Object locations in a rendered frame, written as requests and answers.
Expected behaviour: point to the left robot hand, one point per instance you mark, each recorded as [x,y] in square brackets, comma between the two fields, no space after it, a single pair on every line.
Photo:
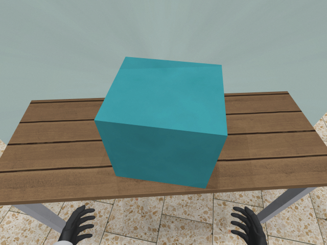
[73,228]

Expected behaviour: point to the carton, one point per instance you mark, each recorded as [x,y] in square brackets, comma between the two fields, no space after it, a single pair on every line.
[164,121]

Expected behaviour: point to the right robot hand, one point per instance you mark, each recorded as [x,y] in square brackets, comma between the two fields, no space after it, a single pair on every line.
[253,228]

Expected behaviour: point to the table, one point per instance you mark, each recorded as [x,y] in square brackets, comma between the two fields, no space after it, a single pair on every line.
[56,154]

